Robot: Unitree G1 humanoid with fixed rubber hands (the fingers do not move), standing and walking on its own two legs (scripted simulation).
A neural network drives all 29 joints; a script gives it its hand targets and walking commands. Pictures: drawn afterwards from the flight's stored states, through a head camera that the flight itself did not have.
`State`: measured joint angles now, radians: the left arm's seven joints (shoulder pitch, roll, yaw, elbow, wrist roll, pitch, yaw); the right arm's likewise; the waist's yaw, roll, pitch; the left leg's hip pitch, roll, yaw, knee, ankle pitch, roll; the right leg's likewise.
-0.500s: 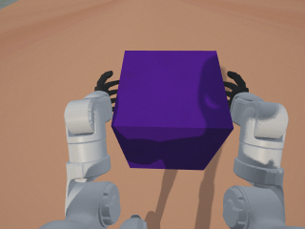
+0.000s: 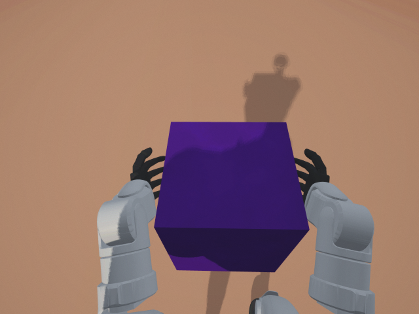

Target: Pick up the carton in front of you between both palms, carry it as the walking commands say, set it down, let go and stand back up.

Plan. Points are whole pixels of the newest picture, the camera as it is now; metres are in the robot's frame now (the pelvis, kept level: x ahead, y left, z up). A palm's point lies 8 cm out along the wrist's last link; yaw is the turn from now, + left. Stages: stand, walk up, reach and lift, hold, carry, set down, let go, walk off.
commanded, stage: carry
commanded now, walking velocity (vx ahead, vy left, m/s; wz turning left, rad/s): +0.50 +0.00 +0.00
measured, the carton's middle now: (226, 202) +0.32 +0.00 +0.01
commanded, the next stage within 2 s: none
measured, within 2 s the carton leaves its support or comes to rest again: neither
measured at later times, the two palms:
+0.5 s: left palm (170, 85) +0.56 +0.13 +0.11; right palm (303, 86) +0.57 -0.17 +0.10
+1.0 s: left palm (169, 24) +0.87 +0.17 +0.09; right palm (269, 24) +0.87 -0.13 +0.09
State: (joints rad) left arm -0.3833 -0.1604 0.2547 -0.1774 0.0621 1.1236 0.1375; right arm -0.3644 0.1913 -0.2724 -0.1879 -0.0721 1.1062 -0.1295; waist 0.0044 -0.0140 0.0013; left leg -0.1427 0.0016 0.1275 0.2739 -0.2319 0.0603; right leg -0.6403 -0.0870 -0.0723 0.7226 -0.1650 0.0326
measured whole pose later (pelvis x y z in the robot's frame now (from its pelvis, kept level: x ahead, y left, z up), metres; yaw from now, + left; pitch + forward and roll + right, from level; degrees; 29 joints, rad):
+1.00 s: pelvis +0.64 +0.02 +0.00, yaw +0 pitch +4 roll -1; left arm 0.03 -0.13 0.04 -0.50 0.07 1.18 0.12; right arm 0.03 0.13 -0.04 -0.48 -0.05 1.16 -0.12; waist -0.02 -0.01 -0.14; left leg -0.07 0.03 0.22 0.22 -0.22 0.03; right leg -0.62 -0.13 -0.12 0.69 -0.08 0.02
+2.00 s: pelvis +1.09 +0.00 -0.02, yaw +0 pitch +4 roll +1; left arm -0.06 -0.13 0.07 -0.31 0.12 1.10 0.07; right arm -0.05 0.13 -0.07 -0.31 -0.11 1.09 -0.08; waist -0.01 -0.02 -0.13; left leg -0.38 0.05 0.22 0.56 -0.25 0.04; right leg -0.14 -0.07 -0.11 0.52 -0.43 0.03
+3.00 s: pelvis +1.03 -0.02 -0.02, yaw +0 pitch +2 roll +0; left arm -0.18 -0.14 0.15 0.12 0.22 0.74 0.03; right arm -0.17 0.14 -0.15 0.12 -0.21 0.74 -0.02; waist 0.00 -0.01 -0.09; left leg -0.39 0.09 0.20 0.52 -0.15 0.02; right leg -0.18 -0.02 -0.12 0.54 -0.39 -0.02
